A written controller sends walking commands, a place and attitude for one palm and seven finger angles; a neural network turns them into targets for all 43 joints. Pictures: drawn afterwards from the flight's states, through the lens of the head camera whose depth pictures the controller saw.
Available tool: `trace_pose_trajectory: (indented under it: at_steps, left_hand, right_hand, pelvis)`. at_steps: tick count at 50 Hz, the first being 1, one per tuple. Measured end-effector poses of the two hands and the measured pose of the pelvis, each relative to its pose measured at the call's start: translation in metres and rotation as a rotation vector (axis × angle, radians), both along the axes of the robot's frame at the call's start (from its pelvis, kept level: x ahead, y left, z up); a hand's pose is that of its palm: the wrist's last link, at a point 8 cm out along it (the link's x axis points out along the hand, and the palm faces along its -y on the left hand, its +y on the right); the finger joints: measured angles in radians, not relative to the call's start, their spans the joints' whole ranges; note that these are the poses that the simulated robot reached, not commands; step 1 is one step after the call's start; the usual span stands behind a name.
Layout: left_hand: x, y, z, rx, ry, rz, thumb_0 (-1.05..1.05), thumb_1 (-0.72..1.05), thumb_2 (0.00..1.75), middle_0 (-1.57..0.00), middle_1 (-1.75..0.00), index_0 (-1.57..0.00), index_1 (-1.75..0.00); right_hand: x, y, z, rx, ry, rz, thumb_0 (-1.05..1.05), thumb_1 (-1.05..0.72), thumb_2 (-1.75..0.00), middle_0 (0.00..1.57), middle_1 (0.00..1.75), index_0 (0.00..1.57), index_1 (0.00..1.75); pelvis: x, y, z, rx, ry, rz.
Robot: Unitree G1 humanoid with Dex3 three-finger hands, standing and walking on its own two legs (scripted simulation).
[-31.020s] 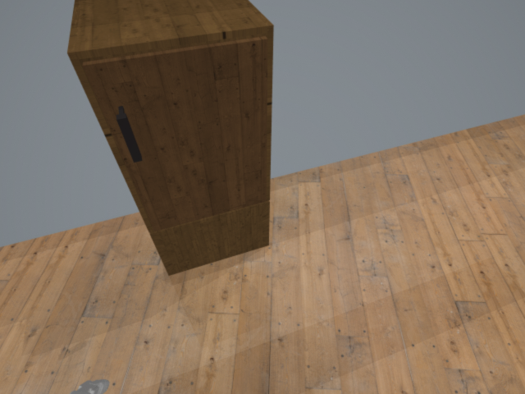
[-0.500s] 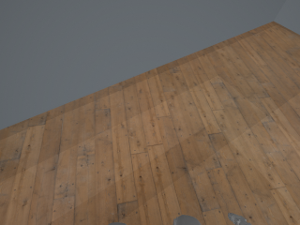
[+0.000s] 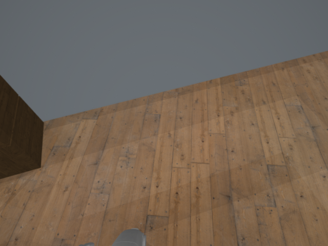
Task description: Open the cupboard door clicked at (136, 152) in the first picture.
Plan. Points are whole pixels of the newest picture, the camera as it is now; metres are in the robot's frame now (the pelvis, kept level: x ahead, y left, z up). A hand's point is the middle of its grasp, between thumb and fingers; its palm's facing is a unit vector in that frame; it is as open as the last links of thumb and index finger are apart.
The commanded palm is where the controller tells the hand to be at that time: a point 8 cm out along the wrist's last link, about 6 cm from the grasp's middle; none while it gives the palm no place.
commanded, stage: turn to face it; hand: left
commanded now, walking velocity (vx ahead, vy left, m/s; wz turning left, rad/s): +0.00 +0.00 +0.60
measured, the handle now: out of the picture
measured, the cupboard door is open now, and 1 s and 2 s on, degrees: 44 44 44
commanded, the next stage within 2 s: take the last steps up to it in 1.78 s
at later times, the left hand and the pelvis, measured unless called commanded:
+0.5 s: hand out of the picture +0.06 +0.27 -0.17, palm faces +0.27 -0.93 -0.24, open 7.4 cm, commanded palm none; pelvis +0.01 +0.04 +0.00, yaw +15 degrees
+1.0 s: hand out of the picture -0.01 +0.18 -0.16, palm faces +0.56 -0.79 -0.26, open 7.3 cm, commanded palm none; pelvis +0.04 -0.02 +0.00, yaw +35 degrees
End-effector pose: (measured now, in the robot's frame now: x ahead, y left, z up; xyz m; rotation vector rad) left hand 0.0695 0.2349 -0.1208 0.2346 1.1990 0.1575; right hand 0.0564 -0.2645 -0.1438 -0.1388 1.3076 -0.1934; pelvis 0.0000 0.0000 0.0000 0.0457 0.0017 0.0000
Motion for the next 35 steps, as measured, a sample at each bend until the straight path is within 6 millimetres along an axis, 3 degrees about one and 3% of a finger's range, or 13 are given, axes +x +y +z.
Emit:
trace_pose_trajectory:
  at_steps: [4, 9, 12, 18, 24, 30, 35]
  left_hand:
    - [-0.029, 0.017, -0.011, -0.01, 0.033, 0.083, 0.0, 0.92, 0.9, -0.21, -0.3, -0.21, -0.3]
    - [-0.067, 0.049, -0.04, -0.032, 0.098, 0.181, 0.01, 0.91, 0.9, -0.21, -0.3, -0.21, -0.3]
    - [-0.077, 0.066, -0.046, -0.03, 0.138, 0.219, 0.01, 0.91, 0.9, -0.2, -0.3, -0.21, -0.3]
    - [-0.056, 0.081, -0.028, -0.032, 0.054, 0.254, 0.01, 0.91, 0.9, -0.2, -0.3, -0.2, -0.3]
    - [-0.033, 0.081, -0.014, -0.022, -0.03, 0.274, 0.01, 0.91, 0.9, -0.2, -0.3, -0.2, -0.3]
    - [-0.013, 0.064, -0.007, -0.004, -0.078, 0.294, 0.01, 0.91, 0.9, -0.2, -0.3, -0.2, -0.3]
    - [-0.009, 0.039, -0.003, 0.035, -0.12, 0.328, 0.01, 0.91, 0.9, -0.2, -0.3, -0.2, -0.3]
  right_hand:
    - [0.042, 0.013, 0.005, -0.022, -0.041, 0.098, 0.01, -0.91, -0.9, 0.2, 0.3, 0.19, 0.3]
    - [0.099, 0.044, 0.01, -0.062, -0.158, 0.217, 0.01, -0.91, -0.9, 0.2, 0.3, 0.19, 0.3]
    - [0.114, 0.061, 0.018, -0.077, -0.208, 0.262, 0.01, -0.9, -0.9, 0.2, 0.3, 0.2, 0.3]
    - [0.108, 0.077, 0.031, -0.088, -0.167, 0.307, 0.01, -0.9, -0.9, 0.2, 0.3, 0.2, 0.3]
    - [0.092, 0.078, 0.027, -0.062, -0.093, 0.325, 0.01, -0.9, -0.9, 0.2, 0.3, 0.2, 0.3]
    - [0.081, 0.06, 0.012, -0.038, -0.014, 0.332, 0.01, -0.9, -0.9, 0.2, 0.3, 0.2, 0.3]
    - [0.089, 0.036, -0.011, -0.012, 0.032, 0.346, 0.01, -0.9, -0.9, 0.2, 0.3, 0.2, 0.3]
  pelvis:
    - [0.002, 0.007, -0.005, -0.013, -0.006, 0.058]
    - [0.007, 0.028, -0.022, -0.033, -0.004, 0.119]
    - [0.006, 0.036, -0.022, -0.038, -0.009, 0.14]
    - [0.008, 0.044, -0.006, -0.07, -0.003, 0.197]
    - [0.013, 0.039, 0.001, -0.078, 0.008, 0.254]
    - [0.02, 0.02, -0.002, -0.07, 0.02, 0.32]
    - [0.029, -0.004, -0.013, -0.048, 0.027, 0.38]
